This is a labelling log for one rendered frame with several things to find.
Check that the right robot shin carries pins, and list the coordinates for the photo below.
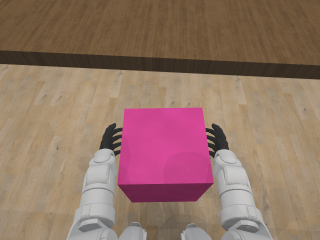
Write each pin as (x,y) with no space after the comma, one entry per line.
(192,225)

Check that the robot left thigh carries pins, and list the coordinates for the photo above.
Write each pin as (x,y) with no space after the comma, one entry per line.
(133,233)

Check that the robot right upper arm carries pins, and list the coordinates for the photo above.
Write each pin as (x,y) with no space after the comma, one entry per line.
(236,234)

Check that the carton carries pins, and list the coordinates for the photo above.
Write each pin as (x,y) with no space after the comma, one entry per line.
(164,155)

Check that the robot left upper arm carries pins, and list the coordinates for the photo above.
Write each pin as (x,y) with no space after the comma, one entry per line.
(103,233)

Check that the left robot hand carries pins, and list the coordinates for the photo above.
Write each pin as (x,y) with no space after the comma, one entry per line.
(108,139)

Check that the robot left forearm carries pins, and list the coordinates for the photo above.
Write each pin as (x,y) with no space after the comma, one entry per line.
(97,197)

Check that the right robot hand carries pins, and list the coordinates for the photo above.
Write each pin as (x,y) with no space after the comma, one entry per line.
(219,140)

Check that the robot right forearm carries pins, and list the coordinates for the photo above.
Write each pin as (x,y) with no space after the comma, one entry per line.
(238,206)

